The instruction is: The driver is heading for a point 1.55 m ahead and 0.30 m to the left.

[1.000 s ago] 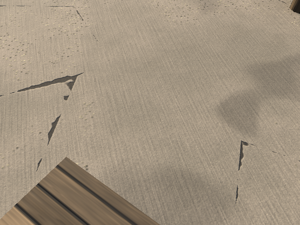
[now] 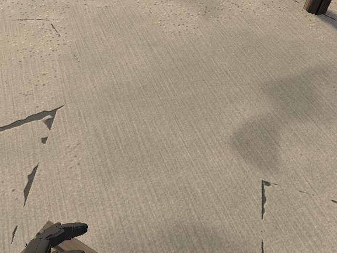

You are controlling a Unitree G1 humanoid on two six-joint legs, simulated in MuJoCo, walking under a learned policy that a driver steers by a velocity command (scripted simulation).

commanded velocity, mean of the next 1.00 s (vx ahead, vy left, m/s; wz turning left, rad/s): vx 0.49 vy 0.00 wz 0.00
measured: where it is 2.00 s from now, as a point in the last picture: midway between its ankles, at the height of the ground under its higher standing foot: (125, 112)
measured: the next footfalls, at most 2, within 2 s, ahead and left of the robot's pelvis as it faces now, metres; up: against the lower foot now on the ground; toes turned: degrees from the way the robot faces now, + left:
right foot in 0.08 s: +0.24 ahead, -0.13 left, +0.00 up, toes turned -1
left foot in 0.60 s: +0.54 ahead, +0.11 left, +0.00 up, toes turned +2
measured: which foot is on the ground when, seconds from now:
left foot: down 0.00-0.10, up 0.12-0.58, down 0.60-1.00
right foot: up 0.00-0.06, down 0.08-0.60, up 0.62-1.00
